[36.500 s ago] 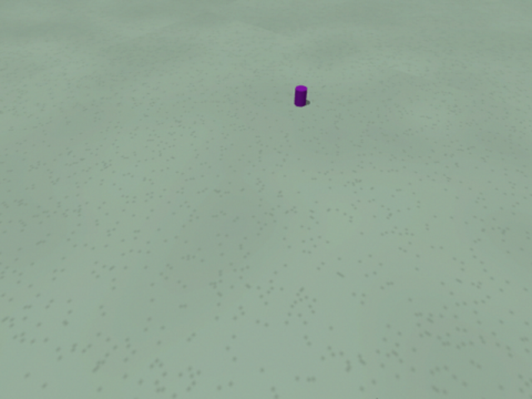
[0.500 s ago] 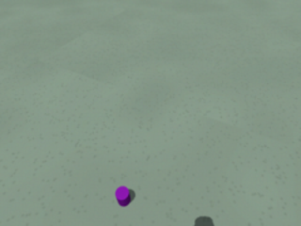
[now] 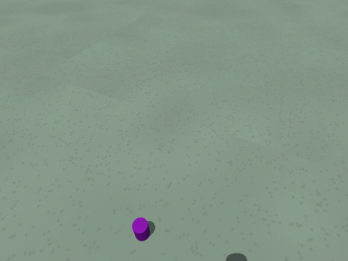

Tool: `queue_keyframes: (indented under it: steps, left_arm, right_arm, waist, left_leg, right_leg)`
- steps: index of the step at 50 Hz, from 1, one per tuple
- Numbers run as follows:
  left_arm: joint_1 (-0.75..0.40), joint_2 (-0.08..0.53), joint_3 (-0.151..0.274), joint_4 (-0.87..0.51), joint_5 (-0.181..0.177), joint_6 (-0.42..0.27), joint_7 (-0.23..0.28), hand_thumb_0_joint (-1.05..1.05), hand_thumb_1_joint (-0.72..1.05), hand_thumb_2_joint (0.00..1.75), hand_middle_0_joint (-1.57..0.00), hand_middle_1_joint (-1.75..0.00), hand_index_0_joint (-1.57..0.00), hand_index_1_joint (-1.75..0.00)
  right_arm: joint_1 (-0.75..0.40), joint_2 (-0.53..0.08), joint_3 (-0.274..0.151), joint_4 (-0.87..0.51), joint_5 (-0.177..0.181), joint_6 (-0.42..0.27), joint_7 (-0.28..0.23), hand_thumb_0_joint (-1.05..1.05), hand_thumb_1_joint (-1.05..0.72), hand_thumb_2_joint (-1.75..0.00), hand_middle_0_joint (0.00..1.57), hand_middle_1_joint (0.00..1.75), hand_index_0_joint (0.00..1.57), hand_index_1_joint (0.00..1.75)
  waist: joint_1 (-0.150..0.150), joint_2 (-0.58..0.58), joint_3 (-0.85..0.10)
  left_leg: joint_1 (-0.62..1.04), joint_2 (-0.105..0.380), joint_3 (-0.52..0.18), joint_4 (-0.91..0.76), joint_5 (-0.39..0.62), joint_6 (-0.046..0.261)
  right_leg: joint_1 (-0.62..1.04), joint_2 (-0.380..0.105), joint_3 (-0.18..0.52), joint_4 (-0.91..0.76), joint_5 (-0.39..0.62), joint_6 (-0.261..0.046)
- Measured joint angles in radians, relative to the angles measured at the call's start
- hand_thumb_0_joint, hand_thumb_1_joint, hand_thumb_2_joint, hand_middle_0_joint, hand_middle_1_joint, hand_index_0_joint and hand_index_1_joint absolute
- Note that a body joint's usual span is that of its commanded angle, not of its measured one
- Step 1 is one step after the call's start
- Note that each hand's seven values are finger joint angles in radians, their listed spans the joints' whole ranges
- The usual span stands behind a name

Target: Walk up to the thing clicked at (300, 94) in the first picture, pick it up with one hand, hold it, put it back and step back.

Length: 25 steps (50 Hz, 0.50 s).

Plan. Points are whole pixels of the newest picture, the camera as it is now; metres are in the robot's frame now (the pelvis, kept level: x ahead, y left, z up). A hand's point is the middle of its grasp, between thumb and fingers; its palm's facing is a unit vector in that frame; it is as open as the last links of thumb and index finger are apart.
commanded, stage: stand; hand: left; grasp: from above
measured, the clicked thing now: (141, 229) +0.46 +0.21 -0.72
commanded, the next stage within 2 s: step back in 1.44 s
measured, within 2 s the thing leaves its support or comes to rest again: neither
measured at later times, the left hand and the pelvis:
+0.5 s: hand out of the picture +0.07 +0.24 -0.16, palm faces +0.02 -0.95 -0.33, open 7.4 cm; pelvis +0.00 +0.00 +0.00, yaw +0 degrees
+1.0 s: hand out of the picture +0.08 +0.24 -0.16, palm faces +0.01 -0.94 -0.33, open 7.4 cm; pelvis +0.01 +0.00 +0.00, yaw +0 degrees
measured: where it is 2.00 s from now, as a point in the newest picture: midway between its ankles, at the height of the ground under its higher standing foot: outside the picture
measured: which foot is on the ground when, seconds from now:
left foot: down 0.00-1.00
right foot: down 0.00-1.00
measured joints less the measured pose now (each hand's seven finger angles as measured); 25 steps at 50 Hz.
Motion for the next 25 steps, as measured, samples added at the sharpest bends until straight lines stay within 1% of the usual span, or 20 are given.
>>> queue_keyframes:
  steps: [25]
  left_arm:
    - [-0.020,0.014,-0.007,0.011,-0.008,-0.004,-0.012,0.00,0.91,0.90,-0.20,-0.30,-0.20,-0.30]
  right_arm:
    - [-0.014,-0.016,0.016,0.016,0.005,-0.003,0.005,0.01,-0.90,-0.90,0.21,0.30,0.21,0.30]
  waist:
    - [-0.007,-0.005,-0.001]
  left_leg:
    - [-0.001,0.006,0.002,-0.015,0.003,-0.003]
  right_leg:
    - [0.002,0.005,0.002,-0.023,0.009,-0.003]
